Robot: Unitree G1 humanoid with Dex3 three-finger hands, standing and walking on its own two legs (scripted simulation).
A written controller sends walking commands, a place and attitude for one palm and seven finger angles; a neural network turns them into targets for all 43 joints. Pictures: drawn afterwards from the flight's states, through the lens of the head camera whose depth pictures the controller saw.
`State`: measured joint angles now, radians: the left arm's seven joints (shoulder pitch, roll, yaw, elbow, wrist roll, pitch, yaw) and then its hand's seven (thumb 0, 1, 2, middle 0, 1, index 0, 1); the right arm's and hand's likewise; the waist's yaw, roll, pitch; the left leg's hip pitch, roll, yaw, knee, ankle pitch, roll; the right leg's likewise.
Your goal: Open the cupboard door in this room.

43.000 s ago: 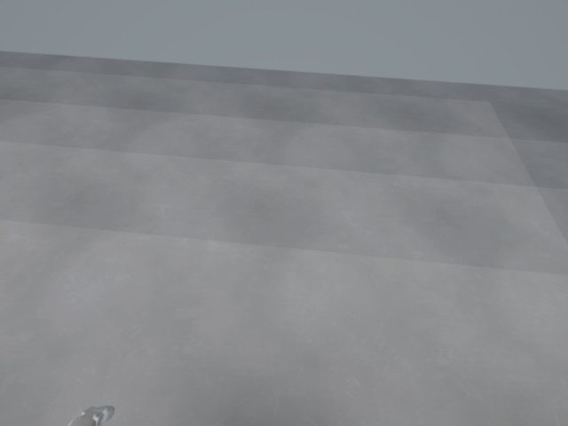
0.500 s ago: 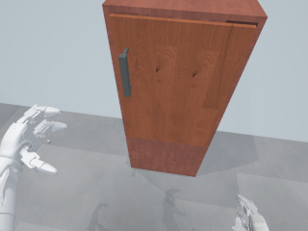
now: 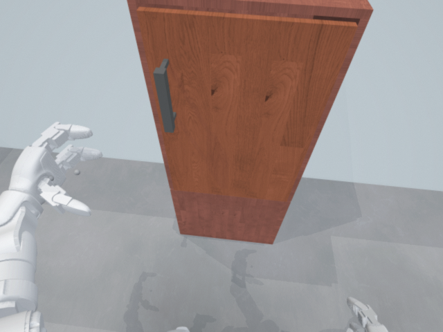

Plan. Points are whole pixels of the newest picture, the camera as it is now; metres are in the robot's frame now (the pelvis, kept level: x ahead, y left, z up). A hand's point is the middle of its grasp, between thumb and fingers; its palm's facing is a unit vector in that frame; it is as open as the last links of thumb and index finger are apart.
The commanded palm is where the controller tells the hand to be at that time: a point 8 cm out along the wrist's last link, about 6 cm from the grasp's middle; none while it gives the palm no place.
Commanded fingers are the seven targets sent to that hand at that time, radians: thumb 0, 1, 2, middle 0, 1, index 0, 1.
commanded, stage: move the hooked fingers beside the handle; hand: left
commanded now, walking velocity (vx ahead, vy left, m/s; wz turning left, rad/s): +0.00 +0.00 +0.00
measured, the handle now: (167, 97) +0.58 +0.15 +0.10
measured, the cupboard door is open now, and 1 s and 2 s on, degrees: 0 0 0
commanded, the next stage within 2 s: slide the fingers in behind the handle in 1.94 s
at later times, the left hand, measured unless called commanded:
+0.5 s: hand (100, 143) +0.42 +0.25 +0.10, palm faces -0.09 -1.00 +0.01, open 14.0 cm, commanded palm +0.41 +0.30 +0.10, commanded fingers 0.00 -0.50 0.30 -0.30 -1.20 -0.30 -1.20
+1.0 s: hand (124, 114) +0.51 +0.23 +0.10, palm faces -0.09 -1.00 +0.01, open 14.0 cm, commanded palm +0.50 +0.27 +0.10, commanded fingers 0.00 -0.50 0.30 -0.30 -1.20 -0.30 -1.20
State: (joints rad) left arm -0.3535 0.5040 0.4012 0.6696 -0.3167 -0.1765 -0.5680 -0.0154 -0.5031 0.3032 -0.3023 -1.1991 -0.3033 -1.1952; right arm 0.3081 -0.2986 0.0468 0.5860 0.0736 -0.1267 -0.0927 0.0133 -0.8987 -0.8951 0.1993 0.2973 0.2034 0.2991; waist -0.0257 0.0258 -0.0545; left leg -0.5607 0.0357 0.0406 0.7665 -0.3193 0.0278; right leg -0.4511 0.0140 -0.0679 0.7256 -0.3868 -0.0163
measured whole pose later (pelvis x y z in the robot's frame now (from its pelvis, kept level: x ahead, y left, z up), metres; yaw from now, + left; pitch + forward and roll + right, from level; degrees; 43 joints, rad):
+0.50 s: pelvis +0.00 +0.01 -0.01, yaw -1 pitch +10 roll -2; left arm -0.64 0.52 0.37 0.96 -0.23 -0.25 -0.49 -0.02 -0.50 0.30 -0.30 -1.20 -0.30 -1.20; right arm 0.34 -0.29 0.05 0.61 0.06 -0.04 -0.07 0.01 -0.90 -0.89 0.20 0.30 0.20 0.30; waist -0.07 0.01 -0.06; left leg -0.65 0.03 0.05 0.81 -0.34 0.05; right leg -0.54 0.01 -0.05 0.76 -0.39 0.00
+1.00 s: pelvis +0.01 +0.02 -0.02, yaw -2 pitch +17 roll -3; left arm -0.94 0.63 0.41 1.21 -0.13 -0.28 -0.43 -0.02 -0.50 0.30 -0.30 -1.20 -0.30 -1.20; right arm 0.42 -0.29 0.04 0.64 0.03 0.03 -0.05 0.01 -0.90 -0.89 0.20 0.30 0.20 0.30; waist -0.16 0.01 -0.07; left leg -0.81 0.05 0.06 0.89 -0.37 0.05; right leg -0.70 0.03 -0.04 0.82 -0.41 0.01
